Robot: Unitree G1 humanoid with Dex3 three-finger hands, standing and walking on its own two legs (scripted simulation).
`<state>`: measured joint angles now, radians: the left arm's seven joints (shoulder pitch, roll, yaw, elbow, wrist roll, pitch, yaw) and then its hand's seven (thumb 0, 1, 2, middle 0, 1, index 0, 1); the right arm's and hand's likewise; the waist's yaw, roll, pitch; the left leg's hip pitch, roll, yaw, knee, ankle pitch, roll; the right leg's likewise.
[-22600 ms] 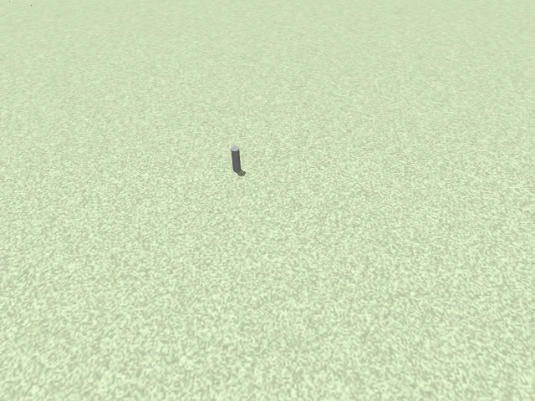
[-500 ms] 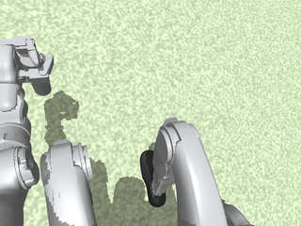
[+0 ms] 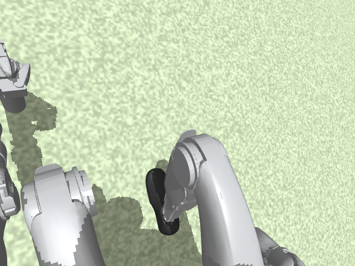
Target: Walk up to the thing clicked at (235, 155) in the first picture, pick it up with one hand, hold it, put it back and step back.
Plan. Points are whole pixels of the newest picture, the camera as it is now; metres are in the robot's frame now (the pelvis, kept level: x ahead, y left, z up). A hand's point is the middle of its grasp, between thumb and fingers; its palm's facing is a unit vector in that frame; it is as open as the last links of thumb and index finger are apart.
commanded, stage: lower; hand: left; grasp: from the side
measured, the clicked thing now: (8, 88) +0.50 +0.22 -0.20
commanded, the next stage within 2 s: loosen in 0.62 s
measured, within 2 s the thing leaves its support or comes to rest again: neither
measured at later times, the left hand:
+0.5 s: hand (18, 75) +0.52 +0.20 -0.17, palm faces +0.05 -1.00 -0.05, open 4.1 cm
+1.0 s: hand (19, 74) +0.52 +0.20 -0.17, palm faces +0.07 -1.00 -0.01, open 4.4 cm
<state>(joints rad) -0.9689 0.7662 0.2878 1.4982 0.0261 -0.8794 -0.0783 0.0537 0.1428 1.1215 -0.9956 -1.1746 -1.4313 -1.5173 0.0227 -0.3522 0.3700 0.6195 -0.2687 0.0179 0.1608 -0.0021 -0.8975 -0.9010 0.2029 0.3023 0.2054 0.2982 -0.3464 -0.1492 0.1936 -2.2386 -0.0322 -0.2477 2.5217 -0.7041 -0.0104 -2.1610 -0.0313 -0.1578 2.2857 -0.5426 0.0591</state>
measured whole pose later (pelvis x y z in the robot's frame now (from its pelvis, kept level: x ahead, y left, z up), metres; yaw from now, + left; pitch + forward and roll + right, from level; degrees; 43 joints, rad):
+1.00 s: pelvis +0.00 +0.01 +0.01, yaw -4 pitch +20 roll -21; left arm -1.02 0.97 0.26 1.67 0.02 -1.07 -0.03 0.02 0.22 0.91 -1.04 -1.06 -1.22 -1.15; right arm -0.13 -0.37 0.57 0.57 -0.38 0.03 0.13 0.00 -0.90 -0.89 0.20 0.30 0.21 0.30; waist -0.41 -0.24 0.29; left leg -2.19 -0.04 -0.37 2.55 -0.73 -0.01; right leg -2.06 0.00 -0.26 2.21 -0.54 0.08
